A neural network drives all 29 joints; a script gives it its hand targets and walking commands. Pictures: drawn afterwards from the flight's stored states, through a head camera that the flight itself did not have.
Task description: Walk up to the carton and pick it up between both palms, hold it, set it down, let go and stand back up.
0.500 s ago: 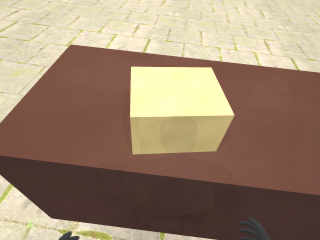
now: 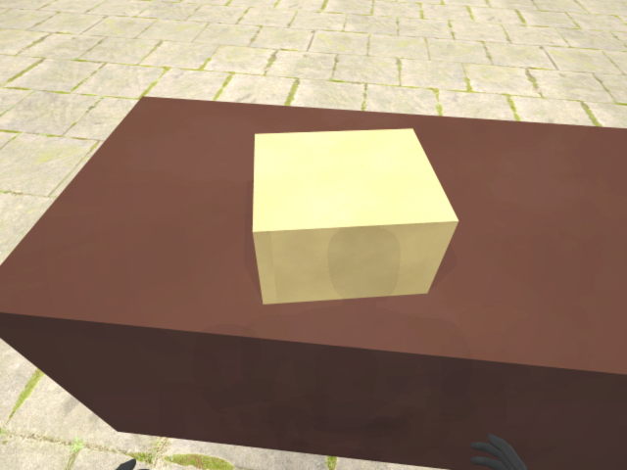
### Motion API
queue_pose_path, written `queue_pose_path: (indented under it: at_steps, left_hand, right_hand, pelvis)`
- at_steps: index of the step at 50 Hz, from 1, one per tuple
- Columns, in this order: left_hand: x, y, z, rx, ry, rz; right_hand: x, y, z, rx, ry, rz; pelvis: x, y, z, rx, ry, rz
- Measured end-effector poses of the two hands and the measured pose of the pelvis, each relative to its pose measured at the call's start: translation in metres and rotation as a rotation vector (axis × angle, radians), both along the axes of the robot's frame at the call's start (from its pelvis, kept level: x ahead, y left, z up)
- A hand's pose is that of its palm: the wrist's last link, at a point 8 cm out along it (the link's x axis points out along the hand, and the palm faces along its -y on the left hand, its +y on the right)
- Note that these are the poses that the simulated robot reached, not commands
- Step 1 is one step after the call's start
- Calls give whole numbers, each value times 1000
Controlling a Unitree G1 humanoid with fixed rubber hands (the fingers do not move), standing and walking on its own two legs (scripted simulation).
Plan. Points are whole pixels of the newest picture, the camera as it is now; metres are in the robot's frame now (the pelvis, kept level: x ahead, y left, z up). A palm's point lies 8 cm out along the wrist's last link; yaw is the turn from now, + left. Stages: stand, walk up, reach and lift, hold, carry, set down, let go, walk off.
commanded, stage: stand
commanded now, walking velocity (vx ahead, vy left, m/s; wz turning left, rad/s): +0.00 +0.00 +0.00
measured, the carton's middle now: (340, 213) +0.53 +0.01 +0.01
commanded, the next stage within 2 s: none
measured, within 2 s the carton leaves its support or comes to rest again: neither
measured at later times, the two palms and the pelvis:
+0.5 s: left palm out of the picture +0.07 +0.28 -0.11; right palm out of the picture +0.14 -0.25 -0.09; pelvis +0.00 +0.00 +0.00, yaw +0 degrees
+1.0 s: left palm out of the picture +0.07 +0.28 -0.11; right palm out of the picture +0.13 -0.25 -0.10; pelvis +0.00 +0.00 +0.00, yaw +0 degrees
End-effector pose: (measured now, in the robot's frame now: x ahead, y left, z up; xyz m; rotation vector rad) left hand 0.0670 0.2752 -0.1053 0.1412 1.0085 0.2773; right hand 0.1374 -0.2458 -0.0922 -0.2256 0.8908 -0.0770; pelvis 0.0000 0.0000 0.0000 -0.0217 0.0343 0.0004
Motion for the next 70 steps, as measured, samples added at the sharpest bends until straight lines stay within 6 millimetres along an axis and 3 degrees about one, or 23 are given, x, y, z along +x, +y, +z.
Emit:
queue_pose_path:
  at_steps: [11,70]
  left_hand:
    - [11,1,2,6,-15,-5]
    - [4,2,-5,-4,24,8]
  right_hand:
    - [1,0,-2,5,2,0]
    - [-9,-1,-5,-3,25,-11]
  pelvis:
    - [1,0,0,0,1,0]
    - [-2,1,0,-1,-6,0]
